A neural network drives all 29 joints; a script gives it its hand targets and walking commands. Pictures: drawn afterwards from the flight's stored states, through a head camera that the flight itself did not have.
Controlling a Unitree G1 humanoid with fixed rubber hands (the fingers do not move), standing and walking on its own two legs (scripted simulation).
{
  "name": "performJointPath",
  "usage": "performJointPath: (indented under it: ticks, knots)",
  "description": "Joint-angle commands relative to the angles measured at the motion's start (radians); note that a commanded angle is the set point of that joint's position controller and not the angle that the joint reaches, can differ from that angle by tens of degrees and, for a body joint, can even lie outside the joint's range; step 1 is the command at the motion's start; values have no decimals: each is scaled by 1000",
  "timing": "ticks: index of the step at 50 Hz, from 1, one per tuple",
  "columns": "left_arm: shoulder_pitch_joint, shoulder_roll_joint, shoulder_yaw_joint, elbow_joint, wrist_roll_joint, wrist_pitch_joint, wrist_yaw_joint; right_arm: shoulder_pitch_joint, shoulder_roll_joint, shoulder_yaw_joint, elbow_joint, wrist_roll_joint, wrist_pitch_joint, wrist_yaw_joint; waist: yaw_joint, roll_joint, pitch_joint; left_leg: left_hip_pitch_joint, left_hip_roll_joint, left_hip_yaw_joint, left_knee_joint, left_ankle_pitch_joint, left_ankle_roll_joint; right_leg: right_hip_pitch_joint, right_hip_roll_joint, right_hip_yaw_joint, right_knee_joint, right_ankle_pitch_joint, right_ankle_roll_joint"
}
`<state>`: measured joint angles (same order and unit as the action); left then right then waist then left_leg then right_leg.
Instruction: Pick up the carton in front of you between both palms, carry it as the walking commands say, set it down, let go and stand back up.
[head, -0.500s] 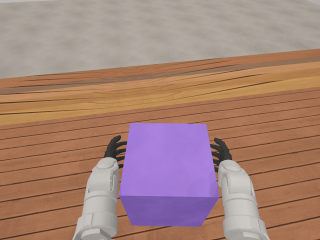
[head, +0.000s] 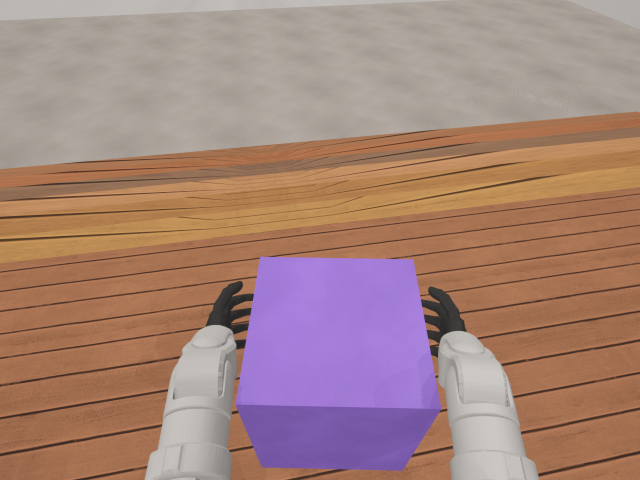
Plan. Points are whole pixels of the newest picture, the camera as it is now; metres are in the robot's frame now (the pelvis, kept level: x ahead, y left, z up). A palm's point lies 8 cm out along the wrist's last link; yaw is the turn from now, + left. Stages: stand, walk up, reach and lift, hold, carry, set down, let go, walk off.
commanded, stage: reach and lift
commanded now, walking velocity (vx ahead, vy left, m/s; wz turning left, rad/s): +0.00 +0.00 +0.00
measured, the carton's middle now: (334, 368) +0.28 +0.00 -0.04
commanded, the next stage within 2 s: hold in 0.10 s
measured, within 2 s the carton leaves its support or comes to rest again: neither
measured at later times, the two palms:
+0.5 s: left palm (215, 337) +0.28 +0.15 +0.05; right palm (455, 342) +0.27 -0.15 +0.05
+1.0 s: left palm (216, 332) +0.28 +0.15 +0.05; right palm (454, 336) +0.28 -0.15 +0.05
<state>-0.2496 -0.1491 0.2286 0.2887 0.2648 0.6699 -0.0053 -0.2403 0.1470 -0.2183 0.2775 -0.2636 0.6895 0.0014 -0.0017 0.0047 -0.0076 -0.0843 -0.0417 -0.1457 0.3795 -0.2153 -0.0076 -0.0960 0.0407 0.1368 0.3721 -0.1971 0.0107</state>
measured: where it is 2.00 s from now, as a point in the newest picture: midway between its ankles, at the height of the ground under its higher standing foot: (320, 427)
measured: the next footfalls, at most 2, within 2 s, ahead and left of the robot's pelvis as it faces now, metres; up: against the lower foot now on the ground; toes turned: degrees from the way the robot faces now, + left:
right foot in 1.36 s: +0.13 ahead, -0.09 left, +0.00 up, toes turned -7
left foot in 1.68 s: +0.42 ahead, +0.14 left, +0.00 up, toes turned +11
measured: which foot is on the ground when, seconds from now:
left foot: down 0.00-1.00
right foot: down 0.00-1.00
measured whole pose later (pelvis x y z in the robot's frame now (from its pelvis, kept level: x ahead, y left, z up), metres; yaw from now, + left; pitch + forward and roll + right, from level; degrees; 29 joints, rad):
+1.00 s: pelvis -0.01 +0.00 +0.00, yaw +0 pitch -5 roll +0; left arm -0.26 -0.15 0.22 0.21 0.27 0.76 -0.01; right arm -0.26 0.15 -0.21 0.21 -0.26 0.77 0.00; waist 0.00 0.00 -0.03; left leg -0.11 -0.03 -0.12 0.43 -0.24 -0.01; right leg -0.13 0.04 0.11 0.42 -0.23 0.01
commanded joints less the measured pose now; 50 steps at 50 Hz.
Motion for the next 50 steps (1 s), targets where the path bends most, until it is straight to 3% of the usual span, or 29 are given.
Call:
performJointPath:
  ticks: [1,10,16,28,47,48,50]
  knots:
    - [-441,-945,-543,-28,-238,-14,-232,-477,929,542,-55,244,-31,232,-1,0,-239,36,-57,63,-44,254,-14,94,60,-64,-31,235,11]
    - [-445,-941,-605,-125,-278,31,-223,-486,926,609,-152,284,14,227,5,-1,-270,75,-54,59,-58,291,-17,129,60,-60,-45,268,14]
    - [-456,-898,-530,-62,-234,67,-226,-490,886,529,-82,242,48,227,1,1,-135,24,-48,73,-84,117,-11,77,54,-69,-69,94,6]
    - [-552,-921,-534,-41,-239,53,-239,-587,925,537,-60,248,36,235,6,-3,-185,18,-46,79,-67,76,-5,86,48,-72,-53,67,6]
    - [-491,-906,-543,-83,-244,59,-232,-520,915,543,-97,253,43,225,5,-2,-202,53,-49,76,-66,186,-8,116,52,-66,-53,177,8]
    - [-507,-907,-552,-103,-247,65,-233,-547,914,551,-114,262,47,227,4,-7,-207,-66,118,42,14,53,7,-4,-119,-45,35,43,-7]
    - [-502,-911,-579,-135,-269,70,-227,-547,914,578,-150,283,50,224,3,-5,-208,-143,102,4,-21,-374,17,-94,-102,-10,-13,-391,-21]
